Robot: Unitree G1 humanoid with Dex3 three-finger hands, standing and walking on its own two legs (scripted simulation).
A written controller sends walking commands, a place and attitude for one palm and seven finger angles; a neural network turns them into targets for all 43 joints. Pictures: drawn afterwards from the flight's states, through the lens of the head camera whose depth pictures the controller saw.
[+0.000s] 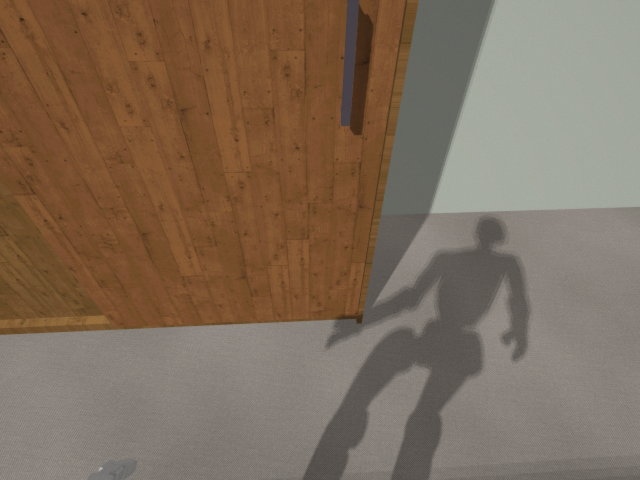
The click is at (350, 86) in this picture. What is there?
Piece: wardrobe's sliding door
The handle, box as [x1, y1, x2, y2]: [341, 0, 358, 125]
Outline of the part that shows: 358,0 347,0 341,125 349,125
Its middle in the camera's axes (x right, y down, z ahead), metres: +0.05 -0.31 +0.68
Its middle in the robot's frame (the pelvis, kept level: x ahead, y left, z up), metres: +0.74 +0.00 +0.18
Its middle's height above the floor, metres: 0.95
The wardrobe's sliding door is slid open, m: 0.00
